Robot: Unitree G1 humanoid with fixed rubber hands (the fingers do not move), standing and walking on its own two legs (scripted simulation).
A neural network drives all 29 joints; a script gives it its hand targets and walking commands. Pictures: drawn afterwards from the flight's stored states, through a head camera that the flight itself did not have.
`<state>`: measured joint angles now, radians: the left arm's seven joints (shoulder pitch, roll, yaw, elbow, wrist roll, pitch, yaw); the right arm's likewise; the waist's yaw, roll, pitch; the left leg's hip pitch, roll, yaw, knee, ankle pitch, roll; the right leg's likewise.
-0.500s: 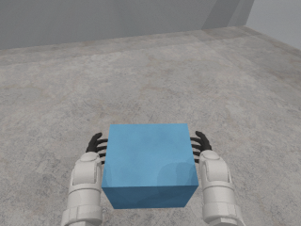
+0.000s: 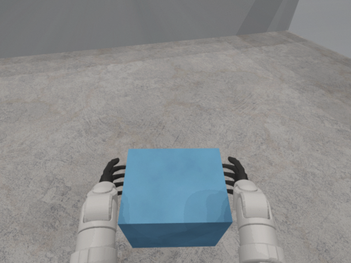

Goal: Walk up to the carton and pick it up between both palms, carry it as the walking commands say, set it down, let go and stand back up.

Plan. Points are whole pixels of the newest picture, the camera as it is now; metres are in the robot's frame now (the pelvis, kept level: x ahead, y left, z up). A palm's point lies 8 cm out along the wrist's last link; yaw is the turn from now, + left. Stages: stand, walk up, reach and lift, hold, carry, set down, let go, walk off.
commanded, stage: reach and lift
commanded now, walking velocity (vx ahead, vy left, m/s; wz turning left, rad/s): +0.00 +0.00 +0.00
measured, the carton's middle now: (174, 200) +0.29 +0.00 -0.03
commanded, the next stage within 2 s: hold in 0.06 s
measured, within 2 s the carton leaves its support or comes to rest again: neither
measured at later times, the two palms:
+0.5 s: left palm (105, 192) +0.27 +0.16 +0.04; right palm (241, 190) +0.27 -0.16 +0.04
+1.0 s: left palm (104, 192) +0.27 +0.16 +0.04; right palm (240, 189) +0.27 -0.15 +0.04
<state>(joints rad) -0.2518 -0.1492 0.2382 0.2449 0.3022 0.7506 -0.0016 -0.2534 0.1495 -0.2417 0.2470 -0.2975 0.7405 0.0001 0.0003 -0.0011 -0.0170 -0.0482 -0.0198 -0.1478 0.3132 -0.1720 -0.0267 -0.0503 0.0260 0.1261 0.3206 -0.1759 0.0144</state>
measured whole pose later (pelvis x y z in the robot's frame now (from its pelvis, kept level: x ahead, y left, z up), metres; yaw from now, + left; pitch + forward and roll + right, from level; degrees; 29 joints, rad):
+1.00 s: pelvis +0.00 +0.00 +0.00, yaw +0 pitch -6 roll +0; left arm -0.23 -0.15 0.22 0.23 0.29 0.76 -0.01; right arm -0.23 0.14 -0.23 0.22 -0.30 0.75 0.01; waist 0.00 0.00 -0.01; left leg -0.05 -0.02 -0.14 0.33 -0.17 -0.02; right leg -0.05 0.02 0.12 0.32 -0.17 0.02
